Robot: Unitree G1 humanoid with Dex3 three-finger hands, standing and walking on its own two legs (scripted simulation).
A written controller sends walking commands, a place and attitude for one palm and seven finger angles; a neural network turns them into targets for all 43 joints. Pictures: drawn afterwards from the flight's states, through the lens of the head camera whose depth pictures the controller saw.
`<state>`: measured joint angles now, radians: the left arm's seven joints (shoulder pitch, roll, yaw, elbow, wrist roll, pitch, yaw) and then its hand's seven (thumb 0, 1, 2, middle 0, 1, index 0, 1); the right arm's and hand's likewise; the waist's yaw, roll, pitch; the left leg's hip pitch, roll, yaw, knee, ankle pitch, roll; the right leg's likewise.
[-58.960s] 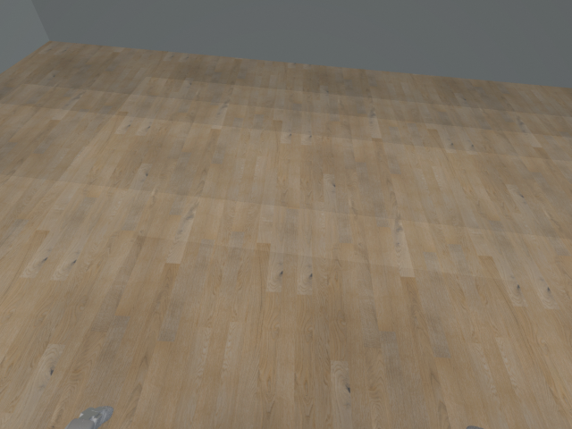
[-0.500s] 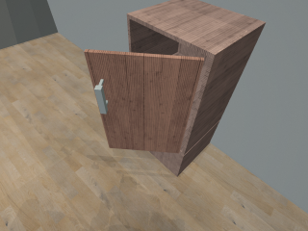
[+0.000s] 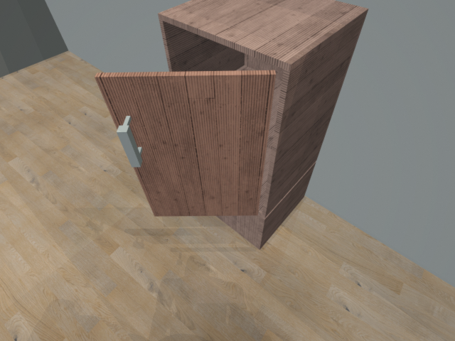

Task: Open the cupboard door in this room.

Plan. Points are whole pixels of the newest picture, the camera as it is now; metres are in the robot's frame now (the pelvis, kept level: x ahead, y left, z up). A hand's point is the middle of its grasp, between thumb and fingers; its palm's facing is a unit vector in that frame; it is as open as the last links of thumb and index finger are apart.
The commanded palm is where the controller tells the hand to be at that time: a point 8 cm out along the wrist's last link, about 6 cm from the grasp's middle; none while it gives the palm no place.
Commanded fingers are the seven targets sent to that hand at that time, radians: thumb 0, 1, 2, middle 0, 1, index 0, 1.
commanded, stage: look again from close up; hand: left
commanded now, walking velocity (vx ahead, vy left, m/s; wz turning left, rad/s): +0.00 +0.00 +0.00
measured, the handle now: (132, 141) +0.58 +0.27 -0.02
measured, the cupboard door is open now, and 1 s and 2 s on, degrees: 41 41 41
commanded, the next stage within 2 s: shuffle to correct the standing spot in 0.38 s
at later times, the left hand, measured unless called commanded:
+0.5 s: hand out of the picture +0.01 +0.16 -0.16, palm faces +0.03 -0.98 -0.21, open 7.4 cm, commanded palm none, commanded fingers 0.00 0.90 0.90 -0.20 -0.30 -0.20 -0.30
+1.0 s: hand out of the picture +0.04 +0.23 -0.17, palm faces +0.05 -0.97 -0.22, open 7.4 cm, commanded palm none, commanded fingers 0.00 0.90 0.90 -0.20 -0.30 -0.20 -0.30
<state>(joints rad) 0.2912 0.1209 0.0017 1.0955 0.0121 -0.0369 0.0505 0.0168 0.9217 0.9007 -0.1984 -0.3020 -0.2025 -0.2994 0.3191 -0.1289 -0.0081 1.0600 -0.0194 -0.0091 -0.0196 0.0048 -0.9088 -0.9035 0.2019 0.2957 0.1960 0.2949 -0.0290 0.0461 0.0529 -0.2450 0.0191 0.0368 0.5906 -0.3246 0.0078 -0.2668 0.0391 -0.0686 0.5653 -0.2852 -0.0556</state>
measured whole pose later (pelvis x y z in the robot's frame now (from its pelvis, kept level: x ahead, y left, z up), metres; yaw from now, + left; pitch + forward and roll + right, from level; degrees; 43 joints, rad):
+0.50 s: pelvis +0.02 -0.01 +0.01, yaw +0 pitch -1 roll +1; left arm 0.31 0.13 -0.01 1.11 0.01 -0.03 0.04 0.01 0.91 0.90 -0.20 -0.30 -0.20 -0.30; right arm 0.32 -0.13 0.02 1.13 -0.02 -0.02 -0.03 0.00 -0.91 -0.90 0.20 0.30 0.20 0.29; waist 0.00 0.02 0.02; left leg -0.15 0.00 0.05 0.45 -0.28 0.00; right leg -0.20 0.03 -0.05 0.48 -0.27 -0.06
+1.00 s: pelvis +0.04 +0.05 +0.00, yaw +0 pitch +0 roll +1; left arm 0.29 0.17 0.04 1.07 0.02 0.02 0.04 0.01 0.90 0.90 -0.20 -0.30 -0.20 -0.30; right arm 0.30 -0.14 -0.01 1.05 -0.03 -0.02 -0.03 0.00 -0.91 -0.90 0.20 0.30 0.19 0.29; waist 0.01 -0.03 0.03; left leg -0.19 -0.05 0.13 0.48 -0.29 0.08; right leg -0.33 -0.06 -0.03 0.83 -0.48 -0.03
